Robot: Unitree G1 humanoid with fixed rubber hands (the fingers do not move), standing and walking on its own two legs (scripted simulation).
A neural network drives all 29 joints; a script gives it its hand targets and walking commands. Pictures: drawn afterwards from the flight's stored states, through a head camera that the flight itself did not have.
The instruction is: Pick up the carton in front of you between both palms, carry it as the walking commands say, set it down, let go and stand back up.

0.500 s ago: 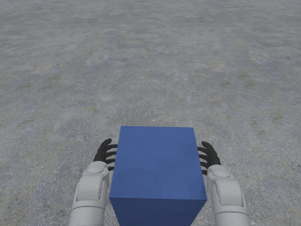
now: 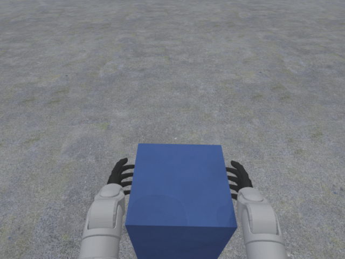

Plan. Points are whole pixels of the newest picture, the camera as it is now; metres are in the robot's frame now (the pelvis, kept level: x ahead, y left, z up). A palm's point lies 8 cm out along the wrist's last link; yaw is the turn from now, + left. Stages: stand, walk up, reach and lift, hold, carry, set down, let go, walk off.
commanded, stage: carry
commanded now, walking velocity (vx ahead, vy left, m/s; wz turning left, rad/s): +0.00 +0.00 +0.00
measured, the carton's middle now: (178, 204) +0.29 +0.00 -0.04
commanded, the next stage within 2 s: hold in 0.20 s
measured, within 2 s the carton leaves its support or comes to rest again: neither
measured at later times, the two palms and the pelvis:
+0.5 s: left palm (120, 187) +0.29 +0.14 +0.04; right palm (249, 198) +0.27 -0.16 +0.04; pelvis -0.02 +0.01 +0.00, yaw -5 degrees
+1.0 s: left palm (130, 201) +0.35 +0.15 -0.13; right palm (226, 203) +0.35 -0.15 -0.14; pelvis -0.05 +0.02 -0.08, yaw -7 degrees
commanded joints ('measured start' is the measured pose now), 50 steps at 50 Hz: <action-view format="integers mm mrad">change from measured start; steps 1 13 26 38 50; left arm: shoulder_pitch -405 -378 -751 -794 -993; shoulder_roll -905 -890 -1000 -654 -834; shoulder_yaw -562 -468 -272 147 -232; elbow -33 -60 293 486 312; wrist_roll -251 -208 -121 178 -37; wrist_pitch -28 -51 -125 -319 -577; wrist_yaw -231 -244 -281 -185 -202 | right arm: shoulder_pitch -474 -408 -812 -838 -1051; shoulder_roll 885 870 921 609 832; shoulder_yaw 587 519 355 -106 288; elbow -124 -63 259 564 451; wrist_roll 255 212 139 -135 37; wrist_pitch -46 -52 -134 -340 -578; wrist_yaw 213 212 297 215 222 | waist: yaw -4 28 -15 56 113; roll -41 -6 52 20 -64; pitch -189 -94 -40 -54 -860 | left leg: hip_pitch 43 168 29 -255 -461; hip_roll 73 -165 -125 -170 -214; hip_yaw -84 -228 -263 -214 -178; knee -98 -134 -113 120 488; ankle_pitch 5 163 -263 -88 192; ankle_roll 9 43 40 22 -23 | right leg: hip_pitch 76 336 248 -79 -253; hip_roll -115 98 98 141 189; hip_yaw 111 282 278 247 239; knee -116 -141 -76 135 532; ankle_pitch -37 278 -198 -32 230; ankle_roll -4 -3 -15 -7 14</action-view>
